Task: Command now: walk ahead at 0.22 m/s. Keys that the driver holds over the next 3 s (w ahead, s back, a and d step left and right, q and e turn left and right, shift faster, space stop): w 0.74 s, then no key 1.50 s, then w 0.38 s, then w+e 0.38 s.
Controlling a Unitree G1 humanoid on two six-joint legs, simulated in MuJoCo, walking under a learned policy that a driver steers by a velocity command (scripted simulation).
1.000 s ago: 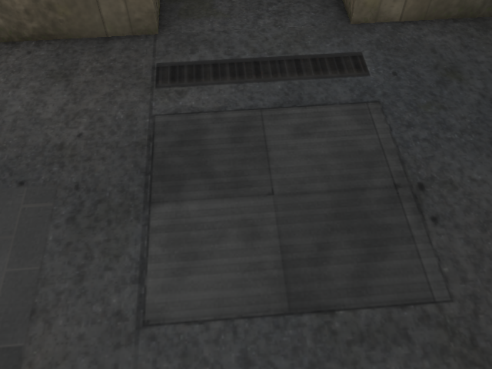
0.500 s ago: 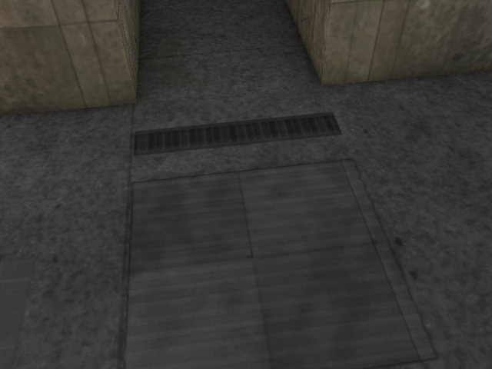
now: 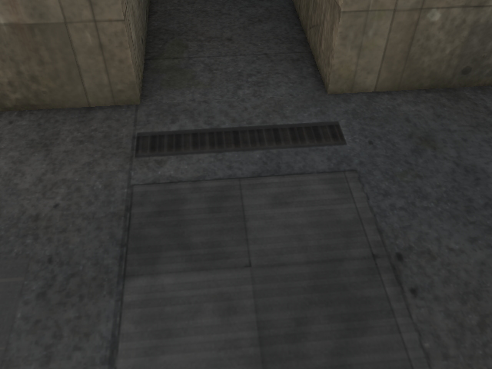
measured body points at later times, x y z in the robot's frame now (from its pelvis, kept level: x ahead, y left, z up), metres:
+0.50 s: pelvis +0.18 +0.06 +0.01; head +0.20 +0.08 +0.46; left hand +0.29 +0.30 -0.14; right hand +0.09 -0.15 -0.14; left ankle +0.10 +0.12 -0.74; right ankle +0.27 -0.07 -0.67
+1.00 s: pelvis +0.44 +0.03 +0.01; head +0.48 +0.02 +0.45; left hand +0.40 +0.26 -0.14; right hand +0.52 -0.20 -0.15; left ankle +0.52 +0.17 -0.68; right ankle +0.44 -0.02 -0.74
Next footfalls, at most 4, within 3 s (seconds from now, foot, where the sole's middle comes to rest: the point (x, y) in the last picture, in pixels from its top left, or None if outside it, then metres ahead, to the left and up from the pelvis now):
0.22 left None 0.14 0.13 -0.78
0.72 right None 0.49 -0.02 -0.78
1.18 left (203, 349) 0.61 0.15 -0.78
2.60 left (188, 307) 0.74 0.20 -0.78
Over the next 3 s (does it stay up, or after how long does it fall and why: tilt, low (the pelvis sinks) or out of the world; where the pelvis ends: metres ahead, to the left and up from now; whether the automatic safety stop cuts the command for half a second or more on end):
stays up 0.81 0.11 0.00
